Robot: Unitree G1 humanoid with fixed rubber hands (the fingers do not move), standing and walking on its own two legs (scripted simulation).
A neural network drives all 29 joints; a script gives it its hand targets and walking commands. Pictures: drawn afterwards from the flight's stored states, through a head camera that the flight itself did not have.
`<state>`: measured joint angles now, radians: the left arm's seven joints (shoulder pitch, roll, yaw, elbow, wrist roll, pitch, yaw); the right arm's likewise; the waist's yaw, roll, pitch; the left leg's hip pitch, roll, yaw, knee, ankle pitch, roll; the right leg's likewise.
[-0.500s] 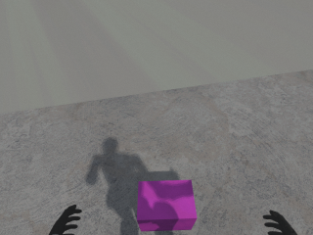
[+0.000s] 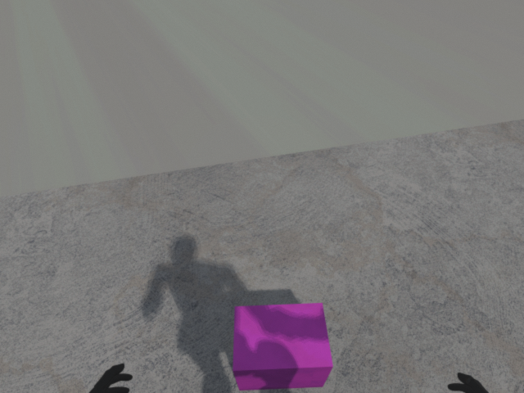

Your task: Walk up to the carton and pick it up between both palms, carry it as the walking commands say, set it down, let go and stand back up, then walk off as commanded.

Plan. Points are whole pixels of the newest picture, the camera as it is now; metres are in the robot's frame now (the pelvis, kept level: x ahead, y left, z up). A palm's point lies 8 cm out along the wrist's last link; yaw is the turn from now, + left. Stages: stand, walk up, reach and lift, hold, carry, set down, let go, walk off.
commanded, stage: stand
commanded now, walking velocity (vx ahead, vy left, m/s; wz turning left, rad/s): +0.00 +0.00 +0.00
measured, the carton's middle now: (279, 347) +0.38 +0.00 -0.66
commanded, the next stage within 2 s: walk off in 0.98 s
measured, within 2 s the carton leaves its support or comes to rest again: neither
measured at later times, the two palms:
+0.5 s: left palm out of the picture +0.08 +0.31 -0.11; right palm out of the picture +0.08 -0.31 -0.10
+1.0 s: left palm out of the picture +0.07 +0.31 -0.11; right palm out of the picture +0.08 -0.31 -0.10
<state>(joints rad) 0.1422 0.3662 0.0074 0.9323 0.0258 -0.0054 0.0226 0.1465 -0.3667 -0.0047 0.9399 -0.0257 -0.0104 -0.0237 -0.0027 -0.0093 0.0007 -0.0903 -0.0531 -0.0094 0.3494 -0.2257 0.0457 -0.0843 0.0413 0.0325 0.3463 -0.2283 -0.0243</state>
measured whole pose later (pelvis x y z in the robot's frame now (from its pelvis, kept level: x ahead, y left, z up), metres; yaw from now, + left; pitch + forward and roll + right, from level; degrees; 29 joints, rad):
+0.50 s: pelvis -0.01 +0.00 +0.00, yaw +0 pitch -2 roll +0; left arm 0.14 0.38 0.00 1.02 0.02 -0.01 0.02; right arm 0.13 -0.38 0.00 1.03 -0.02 -0.02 -0.02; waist 0.00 -0.01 0.01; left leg -0.08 -0.06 -0.01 0.31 -0.18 0.05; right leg -0.08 0.04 0.04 0.31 -0.19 -0.02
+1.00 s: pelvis -0.01 +0.00 +0.00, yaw +0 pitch -2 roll +0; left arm 0.12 0.39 0.00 1.05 0.01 -0.02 0.02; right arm 0.11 -0.39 0.00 1.05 -0.01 -0.02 -0.01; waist 0.00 -0.01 0.02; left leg -0.08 -0.06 -0.02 0.29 -0.17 0.05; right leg -0.08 0.03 0.04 0.29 -0.18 -0.01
